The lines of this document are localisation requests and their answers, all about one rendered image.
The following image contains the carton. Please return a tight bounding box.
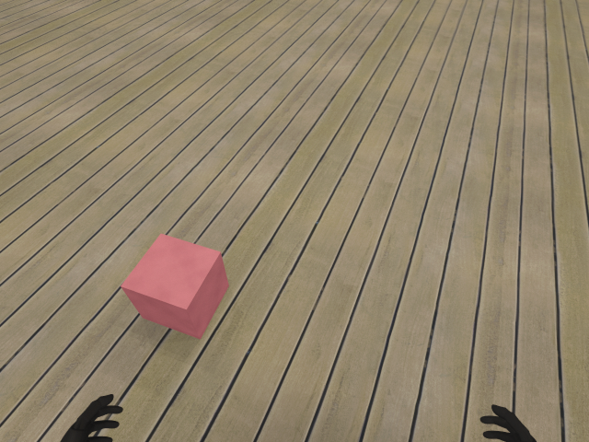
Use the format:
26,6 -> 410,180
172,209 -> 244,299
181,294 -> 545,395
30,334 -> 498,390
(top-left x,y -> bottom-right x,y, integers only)
121,234 -> 229,339

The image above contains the left robot hand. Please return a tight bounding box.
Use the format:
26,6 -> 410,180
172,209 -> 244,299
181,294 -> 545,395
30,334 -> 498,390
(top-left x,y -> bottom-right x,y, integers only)
60,394 -> 123,442

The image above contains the right robot hand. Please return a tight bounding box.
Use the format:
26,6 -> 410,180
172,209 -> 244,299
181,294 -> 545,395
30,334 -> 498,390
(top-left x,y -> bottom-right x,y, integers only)
480,404 -> 537,442

